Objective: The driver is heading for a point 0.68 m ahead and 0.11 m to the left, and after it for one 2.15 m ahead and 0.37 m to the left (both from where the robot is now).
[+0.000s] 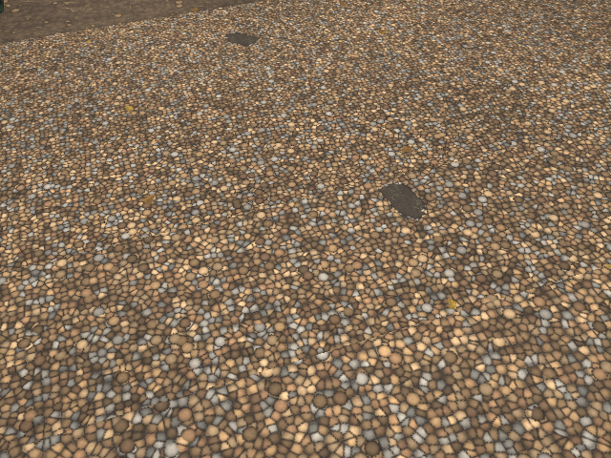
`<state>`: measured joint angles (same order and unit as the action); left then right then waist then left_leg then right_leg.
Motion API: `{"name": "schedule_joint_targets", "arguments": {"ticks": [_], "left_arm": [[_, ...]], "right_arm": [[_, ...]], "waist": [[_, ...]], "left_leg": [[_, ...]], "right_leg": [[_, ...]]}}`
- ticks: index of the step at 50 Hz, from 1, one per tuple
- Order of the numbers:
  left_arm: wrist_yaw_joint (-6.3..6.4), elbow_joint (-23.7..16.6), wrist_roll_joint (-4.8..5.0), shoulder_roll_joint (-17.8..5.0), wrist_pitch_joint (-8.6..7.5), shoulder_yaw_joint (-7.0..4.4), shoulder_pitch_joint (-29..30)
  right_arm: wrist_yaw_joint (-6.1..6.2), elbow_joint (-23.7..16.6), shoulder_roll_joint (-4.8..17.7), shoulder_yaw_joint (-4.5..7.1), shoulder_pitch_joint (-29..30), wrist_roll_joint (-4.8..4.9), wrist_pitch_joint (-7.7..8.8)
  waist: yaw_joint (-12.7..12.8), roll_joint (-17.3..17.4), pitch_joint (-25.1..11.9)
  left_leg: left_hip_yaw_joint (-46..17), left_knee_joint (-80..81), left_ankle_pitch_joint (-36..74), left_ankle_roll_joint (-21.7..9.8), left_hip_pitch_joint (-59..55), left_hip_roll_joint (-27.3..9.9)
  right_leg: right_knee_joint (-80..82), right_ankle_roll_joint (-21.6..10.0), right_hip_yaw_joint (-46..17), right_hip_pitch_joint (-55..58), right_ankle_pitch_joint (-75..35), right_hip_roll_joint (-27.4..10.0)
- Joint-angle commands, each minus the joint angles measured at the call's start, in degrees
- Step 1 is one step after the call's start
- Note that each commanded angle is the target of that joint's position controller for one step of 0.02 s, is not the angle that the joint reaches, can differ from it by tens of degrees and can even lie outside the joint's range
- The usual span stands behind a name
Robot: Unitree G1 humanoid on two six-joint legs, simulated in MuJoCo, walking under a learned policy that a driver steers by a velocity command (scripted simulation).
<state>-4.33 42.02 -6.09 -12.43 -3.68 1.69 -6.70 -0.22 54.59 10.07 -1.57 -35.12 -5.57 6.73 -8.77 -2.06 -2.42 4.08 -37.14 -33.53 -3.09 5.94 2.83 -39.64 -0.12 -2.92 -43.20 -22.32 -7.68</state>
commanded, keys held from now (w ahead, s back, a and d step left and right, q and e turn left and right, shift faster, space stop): w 0.28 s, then w+q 0.56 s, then w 0.16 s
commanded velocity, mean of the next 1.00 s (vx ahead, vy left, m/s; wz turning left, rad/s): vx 0.50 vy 0.00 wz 0.26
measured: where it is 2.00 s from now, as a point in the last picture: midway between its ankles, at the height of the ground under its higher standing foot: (191, 306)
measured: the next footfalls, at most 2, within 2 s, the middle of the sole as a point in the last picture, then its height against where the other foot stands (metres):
right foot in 0.18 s outside the picture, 0.18 m lower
left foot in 0.68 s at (237, 451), level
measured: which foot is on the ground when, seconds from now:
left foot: down 0.00-0.18, up 0.20-0.66, down 0.68-1.00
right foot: up 0.00-0.16, down 0.18-0.72, up 0.74-1.00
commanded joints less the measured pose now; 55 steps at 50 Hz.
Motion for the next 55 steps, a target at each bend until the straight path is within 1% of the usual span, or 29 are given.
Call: {"name": "schedule_joint_targets", "arguments": {"ticks": [1,5,7,8,9,10,11,12,13,14,16,18,21,27,31,34,35,36,37,38,39,40,42,45,48,51,53,54,55], "left_arm": [[-0.79,-5.03,0.05,-2.17,0.61,-0.17,6.38],[-0.07,-5.03,-0.22,-5.50,1.53,-0.32,10.17],[0.85,1.24,0.54,-7.67,1.31,-1.85,0.71],[1.41,6.35,0.88,-10.22,0.95,-3.76,-13.85],[2.49,10.89,0.85,-15.26,0.84,-6.62,-29.44],[0.76,10.63,1.98,-17.57,0.54,-7.08,-35.03],[-0.41,12.27,0.35,-15.85,0.94,-6.97,-37.77],[-0.22,11.95,0.70,-15.81,0.99,-6.93,-34.60],[-0.69,10.35,2.27,-15.43,0.45,-6.62,-27.88],[-0.46,8.42,1.39,-10.61,-0.09,-4.98,-19.78],[0.70,5.87,0.43,-2.13,-2.15,-2.00,-12.64],[1.90,6.06,2.64,-3.22,-3.10,-2.35,-13.42],[1.83,7.00,1.48,-9.05,-3.48,-4.65,-13.63],[2.41,11.05,0.74,-5.98,-3.04,-4.05,-19.40],[2.88,14.06,1.32,-7.95,-2.06,-4.67,-24.37],[3.09,13.33,0.79,-11.69,-1.88,-6.14,-21.69],[3.00,12.36,-0.25,-9.32,-2.28,-5.61,-22.89],[1.36,10.69,-1.13,-5.11,-2.92,-3.44,-23.92],[-1.25,9.10,1.16,-6.63,-2.86,-4.02,-14.20],[-1.44,5.83,2.97,-4.23,-2.99,-3.55,-4.35],[0.20,4.80,2.74,-5.98,-3.28,-3.86,-1.16],[2.13,4.45,1.37,-6.74,-3.46,-3.92,-3.60],[4.38,4.20,0.50,-0.94,-2.43,-2.23,-6.31],[4.63,4.04,1.67,-2.91,-0.73,-2.04,-8.00],[1.90,4.69,0.00,0.67,-0.96,-0.19,-11.52],[1.18,5.38,-0.32,-6.75,-1.99,-2.95,-18.33],[2.47,9.65,0.11,-8.58,-2.76,-4.82,-34.23],[3.22,12.91,0.32,-7.83,-3.20,-5.30,-47.32],[2.99,12.58,0.62,-8.47,-3.85,-3.87,-43.58]], "right_arm": [[-2.28,-2.75,5.26,-0.08,0.08,-0.86,-0.43],[-0.77,0.05,9.67,1.16,-2.78,2.50,0.53],[-1.27,2.87,11.34,1.53,-5.07,1.98,-1.01],[-2.81,3.85,11.32,1.25,-3.98,0.28,-2.11],[-4.85,4.10,9.78,0.93,-6.20,-1.24,-2.63],[-6.00,5.26,-1.80,-0.96,-19.50,-1.09,-2.67],[-6.88,1.03,6.21,0.77,-7.47,0.65,-2.37],[-7.18,-5.45,9.16,1.80,6.75,2.28,-1.39],[-5.88,-8.19,9.59,2.09,12.30,3.67,-0.08],[-4.26,-8.46,7.70,1.56,12.99,3.01,0.49],[-2.56,-7.07,3.04,0.46,14.48,0.84,-0.03],[-3.81,-5.22,2.74,0.86,14.19,0.18,-1.55],[-4.71,-7.29,2.82,0.22,18.81,1.99,-2.30],[-4.72,-10.00,6.93,2.00,31.09,2.52,-2.80],[-4.29,-12.22,7.79,3.55,38.21,1.83,-2.17],[-2.86,-11.60,11.42,5.78,32.09,3.30,-0.87],[-1.99,-8.28,14.30,7.11,21.92,3.94,-0.05],[-1.34,-3.98,15.44,7.78,6.15,3.88,-0.31],[-1.14,0.28,15.58,7.49,-6.61,2.25,-0.84],[-1.05,1.80,16.47,8.51,-5.12,1.72,0.85],[-1.48,0.56,15.43,8.32,2.99,2.86,1.84],[-2.04,-0.22,10.63,6.38,8.48,3.75,2.47],[-2.74,-2.62,6.18,4.25,17.58,4.25,2.53],[-3.46,-4.48,9.03,4.91,21.10,4.03,2.70],[-4.96,-3.09,10.95,5.45,15.96,-0.03,1.40],[-4.40,-5.28,10.68,5.45,17.31,-0.14,1.18],[-4.57,-8.84,13.75,6.91,24.57,0.58,1.95],[-5.49,-11.16,14.09,7.43,29.24,0.95,2.83],[-6.82,-9.87,3.00,5.07,22.05,0.73,3.42]], "waist": [[2.18,5.32,10.92],[0.20,1.44,14.42],[3.05,0.29,10.78],[9.20,-1.30,8.15],[15.41,-9.76,0.09],[9.53,-16.64,-25.31],[16.00,-10.38,-24.55],[18.04,-8.13,-17.42],[15.28,-3.50,-7.72],[10.79,2.23,-1.44],[4.37,-0.72,7.45],[4.42,-2.87,6.97],[5.08,0.38,4.32],[9.52,0.64,7.20],[11.88,-1.20,9.29],[6.59,-3.36,5.38],[5.19,-0.15,-3.16],[-0.22,6.62,-14.27],[-6.10,7.57,-15.91],[-6.97,4.93,-4.71],[-3.94,4.62,3.16],[0.90,5.02,1.62],[7.89,3.44,3.48],[9.83,1.94,3.99],[9.60,4.68,4.35],[12.69,3.76,5.38],[20.94,-1.03,3.77],[27.94,-5.79,1.94],[20.15,-10.53,1.58]], "left_leg": [[-10.83,7.94,5.37,-11.23,25.52,-10.37],[-14.87,-1.42,9.76,-7.08,3.07,-12.51],[-12.05,-13.68,17.36,-4.54,-0.64,-9.74],[-10.59,-25.85,18.39,-1.58,7.41,-9.25],[-5.66,-44.17,18.13,2.47,16.36,-3.26],[-7.34,-66.60,-9.54,5.75,28.37,0.29],[-7.97,-79.43,-15.26,7.35,39.41,2.53],[-5.22,-81.99,-13.56,6.44,52.57,1.34],[-5.45,-78.63,-7.34,5.16,55.83,-3.14],[-9.73,-64.36,2.97,2.50,50.57,-8.03],[-11.72,-40.74,17.76,-1.03,37.15,-13.31],[-9.47,-20.90,27.95,-0.97,31.13,-12.81],[-7.83,-8.18,32.01,-0.61,28.72,-11.04],[-6.54,-3.62,42.08,-1.91,35.22,-8.48],[-1.96,1.44,30.98,-2.29,32.83,-4.43],[2.59,1.52,30.78,-5.26,14.17,1.90],[-1.23,-4.55,37.70,-8.92,-7.31,1.88],[-21.48,0.43,26.90,-17.28,-33.74,-7.38],[-40.37,14.93,21.07,-20.16,-40.51,-15.77],[-40.15,18.84,14.81,-15.87,-34.07,-16.05],[-36.96,19.08,15.38,-15.03,-19.69,-15.02],[-33.91,19.51,19.38,-15.95,-10.02,-13.71],[-30.08,23.12,24.19,-16.39,9.19,-13.14],[-21.41,27.11,22.96,-13.20,20.24,-10.09],[-12.67,19.75,24.57,-10.25,35.58,-3.87],[-17.00,7.41,31.75,-11.13,33.99,-6.20],[-17.75,-12.38,42.60,-11.24,36.94,-4.12],[-17.17,-36.33,38.79,-11.36,38.84,1.53],[-14.94,-55.12,3.79,-7.76,47.99,9.36]], "right_leg": [[-0.06,-2.06,4.64,16.12,-8.32,1.52],[16.86,-1.90,2.06,9.76,1.94,-1.02],[23.31,-0.72,4.72,22.53,-6.61,-0.53],[25.02,-1.46,4.45,40.54,-13.43,-1.21],[21.07,-5.11,6.40,62.94,-15.97,-1.37],[-5.73,-20.66,-3.70,92.72,-42.19,-12.43],[-5.97,-23.50,-9.63,94.08,-42.60,-13.72],[3.30,-21.53,-12.86,85.53,-18.99,-14.63],[10.43,-22.00,-16.46,67.98,-2.20,-17.09],[14.84,-20.49,-14.63,51.16,4.62,-17.70],[24.18,-18.56,-9.40,26.72,6.55,-14.40],[31.12,-19.32,-5.47,23.34,14.00,-11.63],[29.76,-18.19,0.55,28.30,1.60,-11.30],[27.25,-11.98,10.48,43.30,5.68,-9.21],[25.38,-9.60,13.56,51.72,1.68,-9.87],[12.39,-7.27,17.97,47.05,-19.66,-8.43],[-0.88,-3.59,19.27,34.15,-14.06,-4.86],[-16.79,1.62,16.15,11.98,11.87,1.78],[-34.01,1.60,10.36,0.94,56.33,10.91],[-35.77,-1.68,0.12,-9.04,55.39,8.25],[-35.79,-1.98,-2.58,-8.01,51.59,4.55],[-32.54,-2.97,-3.57,0.24,49.60,3.02],[-25.97,-2.57,-3.33,13.47,49.00,0.50],[-14.37,0.65,0.89,20.94,43.56,1.17],[-18.11,1.10,5.72,36.43,19.56,5.51],[-22.13,1.55,8.56,37.22,30.21,6.57],[-15.48,1.14,10.43,50.20,37.59,10.75],[-5.21,-3.08,6.49,54.65,41.79,9.82],[5.35,-16.13,-18.21,54.62,23.14,-2.80]]}}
